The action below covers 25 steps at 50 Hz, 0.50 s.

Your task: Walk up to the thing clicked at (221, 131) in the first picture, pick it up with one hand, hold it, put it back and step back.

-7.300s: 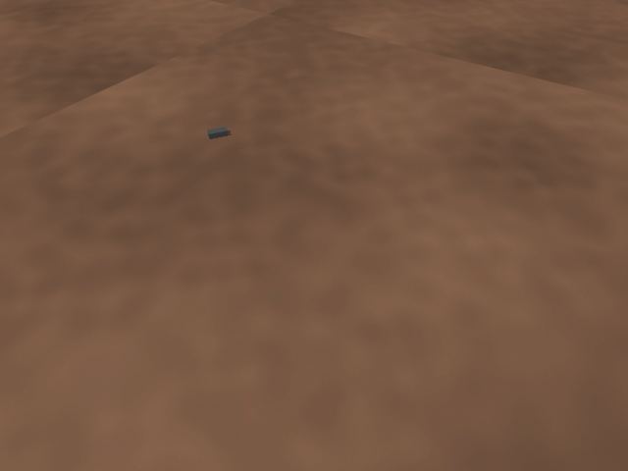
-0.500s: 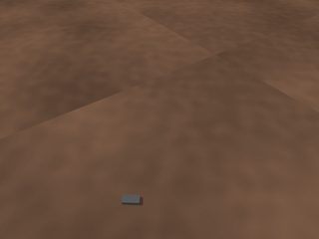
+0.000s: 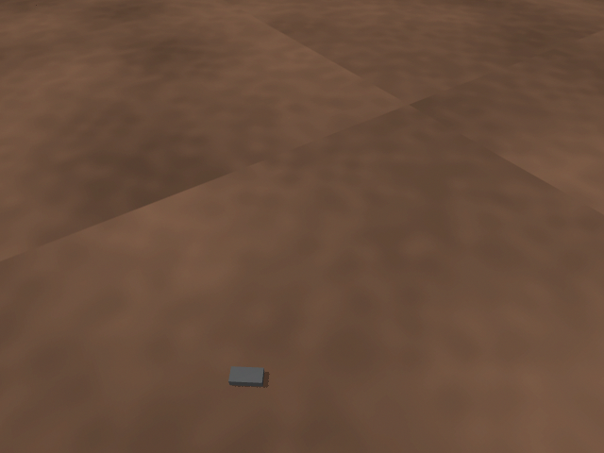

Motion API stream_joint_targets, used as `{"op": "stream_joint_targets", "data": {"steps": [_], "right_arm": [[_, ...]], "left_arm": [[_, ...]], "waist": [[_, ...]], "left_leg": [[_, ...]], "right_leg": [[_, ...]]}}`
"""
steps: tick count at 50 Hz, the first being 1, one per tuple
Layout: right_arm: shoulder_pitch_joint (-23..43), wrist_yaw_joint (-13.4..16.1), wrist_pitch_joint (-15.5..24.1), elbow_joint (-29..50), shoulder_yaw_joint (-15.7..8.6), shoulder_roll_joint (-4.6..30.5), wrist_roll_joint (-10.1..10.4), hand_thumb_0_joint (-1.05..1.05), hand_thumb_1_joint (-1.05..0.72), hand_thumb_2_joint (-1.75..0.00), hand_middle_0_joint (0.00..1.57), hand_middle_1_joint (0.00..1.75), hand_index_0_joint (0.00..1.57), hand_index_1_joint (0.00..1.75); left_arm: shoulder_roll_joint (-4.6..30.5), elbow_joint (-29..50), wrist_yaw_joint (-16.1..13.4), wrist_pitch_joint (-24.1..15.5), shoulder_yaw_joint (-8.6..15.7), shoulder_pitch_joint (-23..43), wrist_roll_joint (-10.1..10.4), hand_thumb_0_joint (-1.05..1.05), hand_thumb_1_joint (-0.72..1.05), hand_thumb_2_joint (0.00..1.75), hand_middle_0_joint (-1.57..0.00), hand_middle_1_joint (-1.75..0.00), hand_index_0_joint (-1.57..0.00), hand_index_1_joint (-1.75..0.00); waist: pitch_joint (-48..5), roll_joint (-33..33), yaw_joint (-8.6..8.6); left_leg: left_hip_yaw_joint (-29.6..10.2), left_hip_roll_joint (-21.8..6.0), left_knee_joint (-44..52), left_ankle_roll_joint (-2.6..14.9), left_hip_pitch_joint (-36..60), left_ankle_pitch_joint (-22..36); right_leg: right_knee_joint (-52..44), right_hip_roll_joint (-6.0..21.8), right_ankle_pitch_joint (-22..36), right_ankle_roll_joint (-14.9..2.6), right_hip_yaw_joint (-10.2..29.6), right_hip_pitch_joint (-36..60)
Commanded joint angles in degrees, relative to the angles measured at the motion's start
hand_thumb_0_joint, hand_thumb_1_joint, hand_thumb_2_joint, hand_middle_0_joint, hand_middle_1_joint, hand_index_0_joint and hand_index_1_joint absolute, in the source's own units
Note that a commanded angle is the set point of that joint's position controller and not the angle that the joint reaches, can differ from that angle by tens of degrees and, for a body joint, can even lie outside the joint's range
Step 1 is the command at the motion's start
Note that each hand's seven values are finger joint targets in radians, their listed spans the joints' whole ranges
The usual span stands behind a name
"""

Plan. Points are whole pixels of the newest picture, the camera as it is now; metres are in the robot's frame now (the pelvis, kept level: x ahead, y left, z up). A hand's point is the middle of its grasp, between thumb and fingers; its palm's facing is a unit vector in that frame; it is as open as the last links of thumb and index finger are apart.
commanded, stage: stand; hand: left
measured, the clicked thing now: (246, 376) +0.53 +0.21 -0.77
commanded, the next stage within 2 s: none
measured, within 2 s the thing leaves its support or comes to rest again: neither
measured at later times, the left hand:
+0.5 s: hand out of the picture +0.08 +0.25 -0.16, palm faces -0.02 -0.94 -0.34, open 7.4 cm
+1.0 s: hand out of the picture +0.07 +0.25 -0.16, palm faces -0.02 -0.94 -0.34, open 7.4 cm
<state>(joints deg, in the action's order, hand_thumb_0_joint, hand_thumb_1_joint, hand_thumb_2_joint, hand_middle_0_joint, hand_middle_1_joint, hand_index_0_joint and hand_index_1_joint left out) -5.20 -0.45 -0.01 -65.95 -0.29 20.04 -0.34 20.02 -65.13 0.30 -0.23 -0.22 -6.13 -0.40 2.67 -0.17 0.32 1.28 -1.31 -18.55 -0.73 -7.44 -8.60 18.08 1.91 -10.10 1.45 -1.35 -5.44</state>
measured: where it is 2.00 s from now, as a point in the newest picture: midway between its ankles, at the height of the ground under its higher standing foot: outside the picture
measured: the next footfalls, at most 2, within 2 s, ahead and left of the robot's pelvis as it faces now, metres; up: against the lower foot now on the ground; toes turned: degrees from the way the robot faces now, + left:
none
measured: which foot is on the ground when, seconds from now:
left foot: down 0.00-1.00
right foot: down 0.00-1.00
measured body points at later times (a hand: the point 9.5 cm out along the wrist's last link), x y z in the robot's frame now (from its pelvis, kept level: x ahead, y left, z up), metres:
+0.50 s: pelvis +0.00 +0.00 +0.00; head +0.01 +0.00 +0.45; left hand +0.08 +0.30 -0.13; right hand +0.08 -0.30 -0.13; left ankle +0.02 +0.13 -0.75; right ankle +0.00 -0.13 -0.75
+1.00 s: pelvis +0.00 +0.00 +0.00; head +0.01 +0.00 +0.45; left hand +0.07 +0.30 -0.13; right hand +0.08 -0.31 -0.13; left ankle +0.02 +0.13 -0.75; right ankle +0.00 -0.13 -0.75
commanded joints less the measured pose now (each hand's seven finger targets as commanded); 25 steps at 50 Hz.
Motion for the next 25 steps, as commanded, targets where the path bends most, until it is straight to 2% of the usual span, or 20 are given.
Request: {"op": "stream_joint_targets", "data": {"steps": [1,6,9,13,25], "right_arm": [[3.54,0.43,1.57,3.57,-2.36,12.1,-0.19,0.0,-0.9,-0.9,0.2,0.3,0.2,0.3],[2.89,0.57,1.77,3.52,-2.27,12.14,-0.21,0.0,-0.9,-0.9,0.2,0.3,0.2,0.3],[2.68,0.62,1.69,3.42,-2.13,12.13,-0.19,0.0,-0.9,-0.9,0.2,0.3,0.2,0.3],[2.86,0.66,1.59,3.75,-2.16,12.21,-0.15,0.0,-0.9,-0.9,0.2,0.3,0.2,0.3],[1.93,0.79,1.81,3.97,-1.71,11.94,-0.19,0.0,-0.9,-0.9,0.2,0.3,0.2,0.3]], "left_arm": [[12.15,3.45,-0.61,-1.38,2.45,1.83,-0.21,0.0,0.9,0.9,-0.2,-0.3,-0.2,-0.3],[12.18,3.88,-0.68,-1.52,2.5,2.36,-0.14,0.0,0.9,0.9,-0.2,-0.3,-0.2,-0.3],[12.15,3.69,-0.67,-1.39,2.45,2.14,-0.05,0.0,0.9,0.9,-0.2,-0.3,-0.2,-0.3],[12.38,3.7,-0.69,-1.35,2.57,1.72,-0.25,0.0,0.9,0.9,-0.2,-0.3,-0.2,-0.3],[12.38,3.84,-0.64,-1.2,2.62,1.89,-0.16,0.0,0.9,0.9,-0.2,-0.3,-0.2,-0.3]], "waist": [[-2.82,0.41,-0.29],[-4.58,-0.37,-0.07],[-3.68,0.12,-0.18],[-4.34,0.09,-0.2],[-3.31,0.0,-0.24]], "left_leg": [[-6.12,-6.18,3.9,1.26,0.95,1.1],[-5.71,-6.31,2.68,1.26,1.88,6.77],[-5.76,-6.32,3.02,1.18,1.5,4.95],[-5.59,-6.38,2.7,1.43,2.27,6.13],[-5.84,-6.53,3.48,1.18,1.35,6.46]], "right_leg": [[-3.87,5.97,0.87,-2.0,4.83,-1.77],[-3.39,6.3,6.02,-2.02,4.98,-0.35],[-3.8,6.11,3.86,-2.07,4.94,-0.75],[-3.51,6.19,5.67,-2.11,4.75,-0.6],[-3.19,6.11,4.76,-2.08,4.68,-0.69]]}}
